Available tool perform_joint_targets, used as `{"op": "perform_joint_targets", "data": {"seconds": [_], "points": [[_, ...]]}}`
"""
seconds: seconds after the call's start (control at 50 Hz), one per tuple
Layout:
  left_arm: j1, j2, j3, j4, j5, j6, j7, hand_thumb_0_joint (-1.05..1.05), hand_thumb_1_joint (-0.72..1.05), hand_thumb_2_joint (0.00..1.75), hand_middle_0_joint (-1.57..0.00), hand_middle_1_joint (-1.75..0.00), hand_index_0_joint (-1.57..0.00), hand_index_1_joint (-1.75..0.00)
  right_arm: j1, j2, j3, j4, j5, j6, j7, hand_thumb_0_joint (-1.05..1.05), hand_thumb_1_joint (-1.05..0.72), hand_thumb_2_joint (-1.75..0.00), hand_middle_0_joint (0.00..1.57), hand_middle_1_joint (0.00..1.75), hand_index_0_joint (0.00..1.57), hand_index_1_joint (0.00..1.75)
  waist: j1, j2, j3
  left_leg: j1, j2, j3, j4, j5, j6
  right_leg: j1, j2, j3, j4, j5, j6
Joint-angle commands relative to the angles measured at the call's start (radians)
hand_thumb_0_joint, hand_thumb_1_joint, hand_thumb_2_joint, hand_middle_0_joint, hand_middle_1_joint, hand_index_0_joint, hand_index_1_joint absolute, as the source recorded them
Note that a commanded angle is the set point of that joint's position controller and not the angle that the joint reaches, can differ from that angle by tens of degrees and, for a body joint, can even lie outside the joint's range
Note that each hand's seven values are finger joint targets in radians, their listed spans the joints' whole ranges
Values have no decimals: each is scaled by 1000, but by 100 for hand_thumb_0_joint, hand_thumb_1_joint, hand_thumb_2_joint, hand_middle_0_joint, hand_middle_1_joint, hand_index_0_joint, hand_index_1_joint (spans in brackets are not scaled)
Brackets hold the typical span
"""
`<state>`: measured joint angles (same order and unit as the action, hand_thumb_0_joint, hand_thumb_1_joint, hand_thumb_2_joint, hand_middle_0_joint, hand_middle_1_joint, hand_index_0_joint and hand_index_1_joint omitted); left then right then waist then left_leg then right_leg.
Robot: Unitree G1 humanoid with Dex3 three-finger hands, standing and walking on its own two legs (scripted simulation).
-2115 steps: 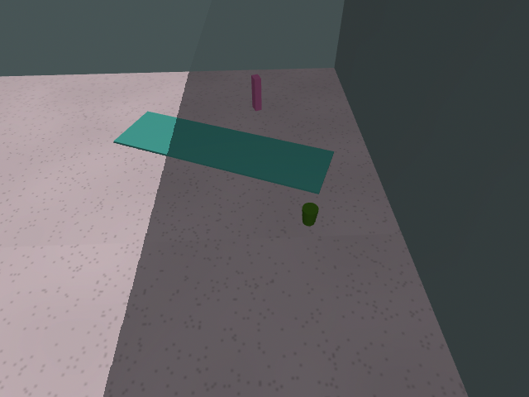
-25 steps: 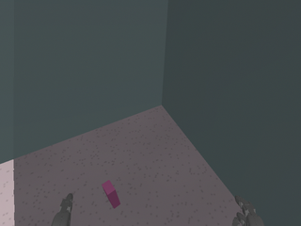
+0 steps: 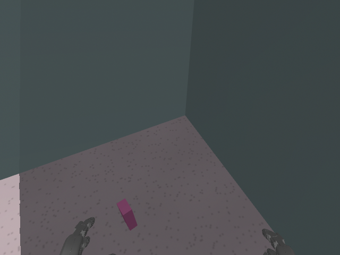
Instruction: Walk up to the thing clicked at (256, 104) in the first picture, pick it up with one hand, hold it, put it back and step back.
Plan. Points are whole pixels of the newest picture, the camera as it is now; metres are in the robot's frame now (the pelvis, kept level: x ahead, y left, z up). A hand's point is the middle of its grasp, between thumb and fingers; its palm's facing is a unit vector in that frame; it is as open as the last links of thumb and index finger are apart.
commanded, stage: stand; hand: left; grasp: from the side
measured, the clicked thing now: (127, 215) +0.45 +0.24 -0.62
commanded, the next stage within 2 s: none
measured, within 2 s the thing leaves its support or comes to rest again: neither
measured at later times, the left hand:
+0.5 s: hand out of the picture +0.07 +0.25 -0.11, palm faces -0.02 -0.94 -0.33, open 7.4 cm
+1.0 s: hand out of the picture +0.02 +0.25 -0.11, palm faces -0.04 -0.94 -0.35, open 7.4 cm
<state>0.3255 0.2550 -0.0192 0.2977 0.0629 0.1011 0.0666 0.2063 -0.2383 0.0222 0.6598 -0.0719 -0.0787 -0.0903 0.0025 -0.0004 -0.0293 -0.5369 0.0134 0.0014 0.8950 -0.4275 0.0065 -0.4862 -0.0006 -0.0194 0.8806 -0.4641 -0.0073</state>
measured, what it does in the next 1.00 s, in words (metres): rises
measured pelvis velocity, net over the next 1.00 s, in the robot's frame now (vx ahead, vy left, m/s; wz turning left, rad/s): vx -0.02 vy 0.01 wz -0.01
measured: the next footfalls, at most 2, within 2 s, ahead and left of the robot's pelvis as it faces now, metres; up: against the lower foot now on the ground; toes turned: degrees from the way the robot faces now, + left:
none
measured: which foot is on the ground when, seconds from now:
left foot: down 0.00-1.00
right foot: down 0.00-1.00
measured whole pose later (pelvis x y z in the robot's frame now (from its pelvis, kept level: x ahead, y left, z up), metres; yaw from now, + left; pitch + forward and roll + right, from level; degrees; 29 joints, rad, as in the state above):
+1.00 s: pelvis -0.02 +0.01 +0.05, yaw +0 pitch -4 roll +0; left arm 0.18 0.32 0.00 1.16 0.03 -0.02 0.01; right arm 0.14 -0.32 -0.03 1.16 -0.02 0.00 0.01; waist 0.00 0.01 0.05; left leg -0.14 -0.01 0.02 0.34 -0.14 0.01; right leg -0.12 -0.02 0.00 0.36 -0.19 0.01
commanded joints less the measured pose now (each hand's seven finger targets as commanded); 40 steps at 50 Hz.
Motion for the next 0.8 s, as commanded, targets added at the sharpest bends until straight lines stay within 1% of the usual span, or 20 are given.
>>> {"op": "perform_joint_targets", "data": {"seconds": [0.0,0.06,0.1,0.12,0.14,0.18,0.2,0.26,0.28,0.32,0.36,0.42,0.44,0.46,0.54,0.56,0.62,0.64,0.7,0.78], "points": [[-75,202,90,112,-4,-124,-33,0,90,90,-20,-30,-20,-30,-35,-193,-89,-8,8,11,52,0,-90,-90,20,30,20,30,2,-10,-101,171,32,-63,-201,275,63,125,-86,125,-208,306,-75],[-89,208,89,226,-22,-136,-35,0,90,90,-20,-30,-20,-30,-60,-202,-102,41,25,15,68,0,-90,-90,20,30,20,30,17,4,-118,235,39,-82,-233,314,55,151,-90,119,-238,348,-61],[-117,220,86,292,-20,-144,-34,0,90,90,-20,-30,-20,-30,-65,-196,-100,82,23,24,72,0,-90,-90,20,30,20,30,6,-9,-89,239,31,-72,-260,275,47,163,-104,136,-286,334,-59],[-136,228,87,319,-21,-148,-32,0,90,90,-20,-30,-20,-30,-67,-196,-98,98,22,27,74,0,-90,-90,20,30,20,30,1,-11,-82,258,29,-67,-266,282,44,170,-112,147,-304,348,-59],[-149,228,86,340,-21,-149,-31,0,90,90,-20,-30,-20,-30,-69,-200,-98,113,21,30,74,0,-90,-90,20,30,20,30,-1,-2,-57,272,32,-70,-293,257,44,149,-111,145,-325,315,-55],[-152,229,82,391,-25,-151,-29,0,90,90,-20,-30,-20,-30,-74,-203,-97,145,23,35,76,0,-90,-90,20,30,20,30,2,6,-45,296,40,-79,-325,286,45,177,-112,138,-352,343,-49],[-164,236,82,416,-24,-151,-27,0,90,90,-20,-30,-20,-30,-65,-201,-96,162,27,38,76,0,-90,-90,20,30,20,30,-6,-17,-25,283,41,-84,-348,290,42,194,-113,136,-367,342,-49],[-162,225,74,485,-33,-147,-25,0,90,90,-20,-30,-20,-30,-64,-219,-93,211,28,41,73,0,-90,-90,20,30,20,30,3,7,-24,312,66,-105,-417,313,44,249,-100,112,-396,350,-36],[-155,229,70,513,-35,-145,-25,0,90,90,-20,-30,-20,-30,-74,-224,-91,228,31,44,74,0,-90,-90,20,30,20,30,6,-3,10,302,64,-105,-439,291,39,255,-102,117,-422,327,-36],[-172,236,69,550,-38,-142,-26,0,90,90,-20,-30,-20,-30,-70,-231,-88,257,33,43,72,0,-90,-90,20,30,20,30,2,2,-2,340,74,-106,-474,345,36,285,-103,113,-432,357,-33],[-172,228,65,589,-43,-136,-27,0,90,90,-20,-30,-20,-30,-76,-251,-88,288,33,43,69,0,-90,-90,20,30,20,30,10,39,6,341,91,-126,-534,307,34,315,-93,97,-452,307,-24],[-176,238,61,641,-41,-134,-30,0,90,90,-20,-30,-20,-30,-91,-262,-86,320,38,44,69,0,-90,-90,20,30,20,30,12,41,30,344,88,-126,-578,285,26,338,-96,98,-490,304,-17],[-167,244,61,656,-41,-135,-31,0,90,90,-20,-30,-20,-30,-95,-256,-84,330,41,44,69,0,-90,-90,20,30,20,30,16,24,28,370,86,-120,-577,310,25,338,-101,97,-501,317,-18],[-180,249,62,670,-41,-134,-31,0,90,90,-20,-30,-20,-30,-94,-259,-85,340,42,42,67,0,-90,-90,20,30,20,30,10,20,20,392,88,-118,-583,332,22,340,-104,102,-509,326,-16],[-194,249,57,711,-39,-132,-35,0,90,90,-20,-30,-20,-30,-95,-268,-84,376,42,48,69,0,-90,-90,20,30,20,30,4,27,64,349,88,-127,-645,183,18,340,-100,95,-540,260,-9],[-193,249,56,722,-39,-131,-36,0,90,90,-20,-30,-20,-30,-105,-269,-83,383,42,52,70,0,-90,-90,20,30,20,30,8,33,102,321,89,-136,-661,137,17,331,-97,93,-548,236,-7],[-190,250,55,747,-37,-131,-37,0,90,90,-20,-30,-20,-30,-105,-265,-85,396,44,53,73,0,-90,-90,20,30,20,30,4,15,77,345,90,-131,-660,141,16,332,-101,95,-565,223,-9],[-189,253,55,753,-38,-133,-38,0,90,90,-20,-30,-20,-30,-112,-264,-86,400,45,51,73,0,-90,-90,20,30,20,30,7,9,60,384,89,-125,-651,178,16,324,-109,106,-573,245,-9],[-192,255,53,768,-37,-133,-40,0,90,90,-20,-30,-20,-30,-110,-266,-85,417,45,53,75,0,-90,-90,20,30,20,30,3,17,83,364,92,-133,-671,104,11,302,-98,97,-579,194,-6],[-184,252,49,782,-35,-134,-42,0,90,90,-20,-30,-20,-30,-120,-271,-84,423,48,59,79,0,-90,-90,20,30,20,30,3,10,90,361,90,-127,-663,91,16,287,-103,107,-597,157,-8]]}}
